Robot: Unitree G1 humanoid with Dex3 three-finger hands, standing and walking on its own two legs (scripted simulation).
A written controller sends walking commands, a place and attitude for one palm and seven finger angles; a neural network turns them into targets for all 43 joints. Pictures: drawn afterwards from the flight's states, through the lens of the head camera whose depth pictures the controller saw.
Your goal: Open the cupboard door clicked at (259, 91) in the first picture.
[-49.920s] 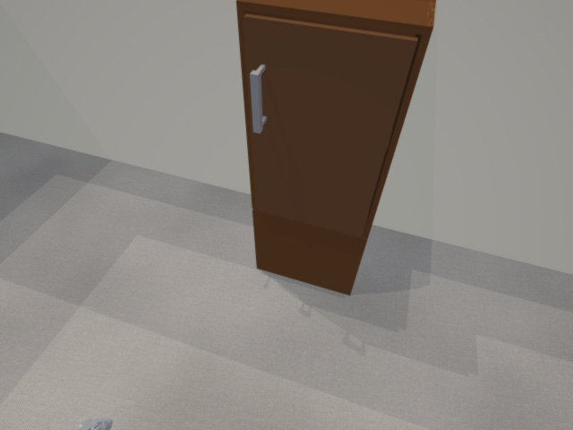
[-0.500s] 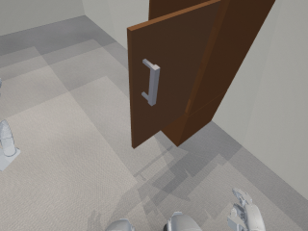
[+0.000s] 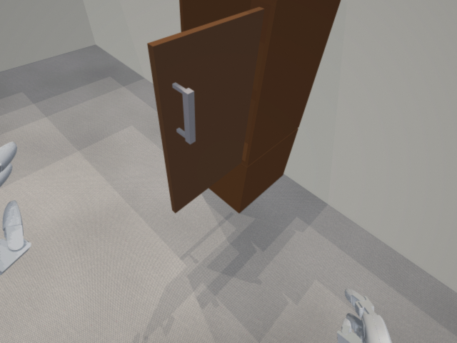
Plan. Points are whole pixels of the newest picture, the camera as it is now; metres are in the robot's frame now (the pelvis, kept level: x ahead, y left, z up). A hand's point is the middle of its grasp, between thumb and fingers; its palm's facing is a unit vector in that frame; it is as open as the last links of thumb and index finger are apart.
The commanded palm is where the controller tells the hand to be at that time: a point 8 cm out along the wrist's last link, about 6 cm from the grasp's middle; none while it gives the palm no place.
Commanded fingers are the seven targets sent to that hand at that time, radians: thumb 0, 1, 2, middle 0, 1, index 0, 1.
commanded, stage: stop stepping back and stand still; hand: left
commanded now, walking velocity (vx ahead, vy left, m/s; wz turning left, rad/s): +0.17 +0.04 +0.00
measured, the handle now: (184, 114) +0.61 +0.13 +0.06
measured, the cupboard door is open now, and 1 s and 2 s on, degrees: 91 91 91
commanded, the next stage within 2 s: let the arm hang, fingers relaxed in 0.50 s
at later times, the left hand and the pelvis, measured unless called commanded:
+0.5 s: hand out of the picture +0.15 +0.25 +0.17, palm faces +0.45 -0.76 -0.47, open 7.4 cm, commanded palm +0.09 +0.29 +0.18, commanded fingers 0.00 0.90 0.90 -0.20 -0.30 -0.20 -0.30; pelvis -0.05 -0.01 +0.00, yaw +1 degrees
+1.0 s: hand out of the picture -0.05 +0.17 -0.17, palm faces +0.07 -0.98 -0.19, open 7.0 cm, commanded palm none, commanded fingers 0.00 0.90 0.90 -0.20 -0.30 -0.20 -0.30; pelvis -0.06 -0.01 +0.01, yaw +4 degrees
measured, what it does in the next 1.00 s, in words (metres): shifts its weight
